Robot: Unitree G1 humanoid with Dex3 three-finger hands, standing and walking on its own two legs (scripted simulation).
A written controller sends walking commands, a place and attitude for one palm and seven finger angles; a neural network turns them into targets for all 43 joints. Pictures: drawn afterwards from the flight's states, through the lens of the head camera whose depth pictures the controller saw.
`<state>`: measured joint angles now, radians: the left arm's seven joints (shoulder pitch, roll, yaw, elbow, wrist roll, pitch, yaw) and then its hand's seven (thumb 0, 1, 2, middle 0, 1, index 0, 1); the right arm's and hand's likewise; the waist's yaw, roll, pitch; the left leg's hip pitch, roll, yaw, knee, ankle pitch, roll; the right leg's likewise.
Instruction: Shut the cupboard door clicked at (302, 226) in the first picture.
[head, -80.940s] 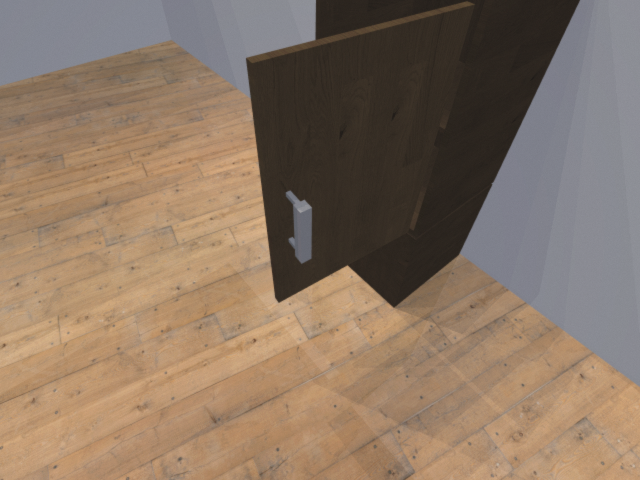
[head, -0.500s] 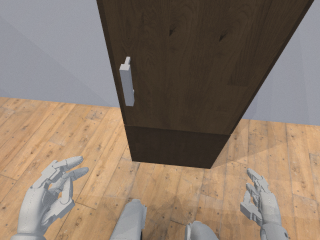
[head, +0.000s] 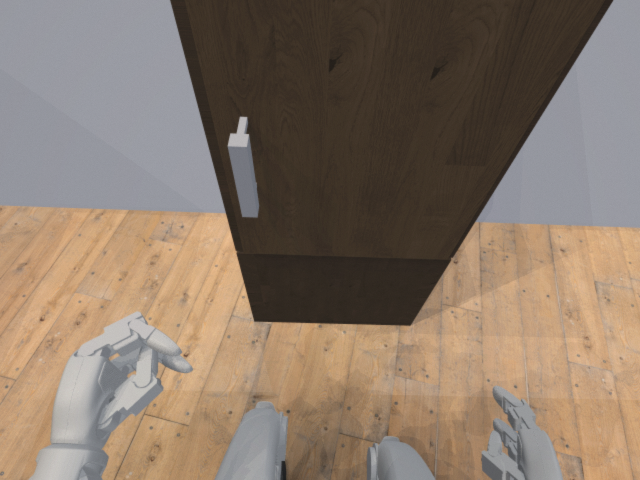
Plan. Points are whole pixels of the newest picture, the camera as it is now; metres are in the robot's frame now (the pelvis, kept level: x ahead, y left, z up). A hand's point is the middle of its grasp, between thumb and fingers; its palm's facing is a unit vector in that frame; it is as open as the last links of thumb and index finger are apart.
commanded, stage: raise the hand and make a fist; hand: left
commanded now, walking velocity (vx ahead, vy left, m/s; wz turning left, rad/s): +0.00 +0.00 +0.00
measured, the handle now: (247, 169) +0.52 +0.15 +0.05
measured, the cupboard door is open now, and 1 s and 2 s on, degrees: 0 0 0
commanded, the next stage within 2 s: bring the fist close to the handle in 0.92 s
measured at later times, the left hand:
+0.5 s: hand (153, 375) +0.22 +0.19 +0.05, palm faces +0.05 -1.00 -0.04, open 3.1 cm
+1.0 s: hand (170, 368) +0.23 +0.18 +0.05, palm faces +0.05 -1.00 -0.04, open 3.1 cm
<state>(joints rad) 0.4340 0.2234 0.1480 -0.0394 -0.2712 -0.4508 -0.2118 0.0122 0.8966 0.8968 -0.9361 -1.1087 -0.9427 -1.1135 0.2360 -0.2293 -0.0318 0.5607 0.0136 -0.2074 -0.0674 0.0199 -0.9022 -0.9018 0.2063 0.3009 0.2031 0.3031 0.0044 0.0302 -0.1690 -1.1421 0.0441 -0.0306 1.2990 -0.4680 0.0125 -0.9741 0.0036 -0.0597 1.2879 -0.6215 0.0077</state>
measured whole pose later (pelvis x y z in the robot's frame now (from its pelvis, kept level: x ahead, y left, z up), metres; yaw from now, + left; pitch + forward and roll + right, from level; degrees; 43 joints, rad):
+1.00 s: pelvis +0.00 -0.01 +0.00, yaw +0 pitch +17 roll -3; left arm 0.39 0.23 0.13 -0.02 -0.26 -0.42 -0.19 0.01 0.90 0.90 -1.30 -1.50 -1.30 -1.50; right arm 0.23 -0.22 0.01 0.50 0.01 -0.15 -0.06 0.02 -0.90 -0.90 0.21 0.30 0.20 0.30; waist 0.00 0.04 -0.18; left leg -1.12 0.05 -0.05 1.29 -0.47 0.00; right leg -0.95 0.01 -0.07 1.28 -0.63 -0.01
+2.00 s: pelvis +0.01 -0.01 +0.01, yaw +0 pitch +20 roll -2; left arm -0.43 0.19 0.13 0.69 -0.12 -0.45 0.00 0.01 0.90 0.90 -1.30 -1.50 -1.30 -1.50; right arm 0.25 -0.23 0.00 0.62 -0.02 -0.05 -0.01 0.01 -0.90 -0.90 0.21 0.30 0.20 0.30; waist -0.06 0.03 -0.17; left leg -1.13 0.05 -0.02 1.23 -0.44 0.00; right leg -0.99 0.01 -0.04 1.24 -0.60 0.00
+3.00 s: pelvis -0.01 -0.02 +0.00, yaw +0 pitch +22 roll -3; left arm -0.73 0.27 0.19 1.05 -0.11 -0.56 -0.16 0.01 0.85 0.90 -1.45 -1.50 -1.37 -1.50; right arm 0.28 -0.24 0.00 0.68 -0.01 0.01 -0.02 0.01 -0.90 -0.90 0.21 0.30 0.20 0.30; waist -0.08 0.04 -0.16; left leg -1.23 0.04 -0.04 1.28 -0.43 -0.01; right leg -1.08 0.01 -0.06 1.30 -0.60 -0.01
